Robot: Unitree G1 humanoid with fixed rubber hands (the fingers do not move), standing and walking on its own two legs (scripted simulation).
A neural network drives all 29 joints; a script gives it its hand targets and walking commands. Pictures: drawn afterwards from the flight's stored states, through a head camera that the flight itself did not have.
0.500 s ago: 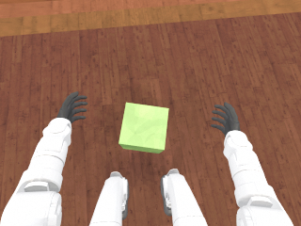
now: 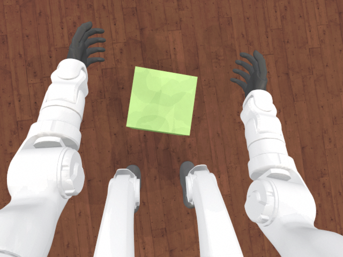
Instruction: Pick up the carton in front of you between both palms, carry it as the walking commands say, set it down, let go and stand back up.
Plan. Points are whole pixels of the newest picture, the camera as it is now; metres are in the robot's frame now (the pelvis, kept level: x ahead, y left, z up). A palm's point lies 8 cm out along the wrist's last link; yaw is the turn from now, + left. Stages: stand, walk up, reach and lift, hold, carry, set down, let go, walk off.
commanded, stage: reach and lift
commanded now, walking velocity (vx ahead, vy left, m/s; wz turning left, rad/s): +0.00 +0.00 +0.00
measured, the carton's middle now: (160, 106) +0.46 -0.01 -0.48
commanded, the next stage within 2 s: none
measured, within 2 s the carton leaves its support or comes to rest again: leaves its support in 1.48 s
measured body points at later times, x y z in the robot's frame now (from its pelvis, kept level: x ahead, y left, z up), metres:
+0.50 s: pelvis -0.04 -0.01 -0.19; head +0.31 +0.00 +0.09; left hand +0.50 +0.17 -0.36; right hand +0.45 -0.21 -0.36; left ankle +0.08 +0.11 -0.57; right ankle +0.09 -0.14 -0.57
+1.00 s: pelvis -0.03 +0.00 -0.23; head +0.32 +0.02 +0.03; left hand +0.51 +0.16 -0.42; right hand +0.46 -0.20 -0.41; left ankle +0.08 +0.11 -0.57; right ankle +0.08 -0.14 -0.57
